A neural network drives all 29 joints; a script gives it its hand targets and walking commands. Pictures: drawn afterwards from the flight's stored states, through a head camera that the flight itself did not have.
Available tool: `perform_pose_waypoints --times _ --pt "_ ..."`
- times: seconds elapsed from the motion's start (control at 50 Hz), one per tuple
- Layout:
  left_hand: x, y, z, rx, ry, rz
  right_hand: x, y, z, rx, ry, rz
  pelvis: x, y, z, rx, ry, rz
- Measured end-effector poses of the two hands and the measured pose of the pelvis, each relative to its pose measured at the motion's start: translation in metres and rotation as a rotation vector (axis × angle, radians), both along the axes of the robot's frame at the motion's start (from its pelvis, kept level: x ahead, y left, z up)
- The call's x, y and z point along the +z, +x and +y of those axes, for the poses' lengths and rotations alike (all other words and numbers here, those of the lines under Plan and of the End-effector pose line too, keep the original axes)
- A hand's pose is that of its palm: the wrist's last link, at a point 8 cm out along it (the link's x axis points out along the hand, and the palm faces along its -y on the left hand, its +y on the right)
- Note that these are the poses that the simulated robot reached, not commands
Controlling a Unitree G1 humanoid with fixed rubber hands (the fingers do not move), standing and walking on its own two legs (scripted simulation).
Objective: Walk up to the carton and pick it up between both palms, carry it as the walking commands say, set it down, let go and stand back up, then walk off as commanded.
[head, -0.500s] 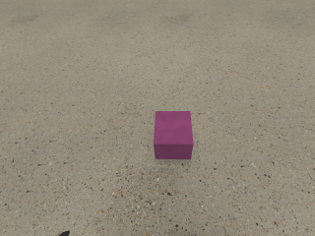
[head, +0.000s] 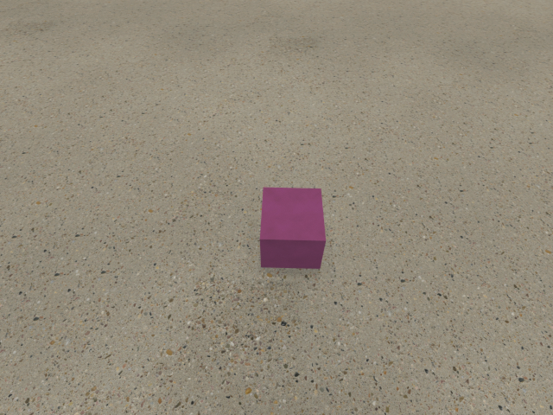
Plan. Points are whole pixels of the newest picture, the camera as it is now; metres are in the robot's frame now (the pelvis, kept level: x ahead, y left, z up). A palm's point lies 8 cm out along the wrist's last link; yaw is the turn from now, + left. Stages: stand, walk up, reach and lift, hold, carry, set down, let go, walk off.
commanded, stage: stand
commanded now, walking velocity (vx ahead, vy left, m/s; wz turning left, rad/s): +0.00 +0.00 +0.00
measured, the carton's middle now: (291, 227) +0.95 -0.05 -0.67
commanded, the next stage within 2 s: none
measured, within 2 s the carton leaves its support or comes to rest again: neither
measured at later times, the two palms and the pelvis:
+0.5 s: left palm out of the picture -0.05 +0.20 -0.14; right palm out of the picture -0.05 -0.24 -0.14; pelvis -0.02 -0.02 +0.00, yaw +0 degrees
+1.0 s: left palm out of the picture -0.04 +0.20 -0.14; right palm out of the picture -0.04 -0.23 -0.15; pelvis -0.01 -0.01 +0.00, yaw -1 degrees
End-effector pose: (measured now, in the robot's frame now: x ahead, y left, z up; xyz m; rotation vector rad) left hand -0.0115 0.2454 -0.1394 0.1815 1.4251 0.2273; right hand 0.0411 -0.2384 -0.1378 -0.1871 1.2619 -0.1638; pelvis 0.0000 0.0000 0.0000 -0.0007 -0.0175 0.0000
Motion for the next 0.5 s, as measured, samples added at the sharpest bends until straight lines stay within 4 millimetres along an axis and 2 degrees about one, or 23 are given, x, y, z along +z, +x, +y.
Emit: perform_pose_waypoints --times 0.14,0.3,0.5 --pt "0.004 0.0 -0.022 -0.023 -0.022 -0.039 -0.003 -0.035 -0.009 -0.022 0.016 0.063 0.003 -0.01 -0.009 0.003 0.005 -0.006" --pt "0.001 -0.015 -0.035 -0.017 -0.043 -0.02 -0.004 -0.07 -0.012 -0.038 0.019 0.135 0.004 -0.017 -0.016 0.002 0.001 -0.004" --pt "-0.002 -0.034 -0.041 -0.007 -0.057 0.025 -0.005 -0.087 -0.004 -0.046 0.035 0.175 0.003 -0.019 -0.018 -0.002 0.001 -0.002"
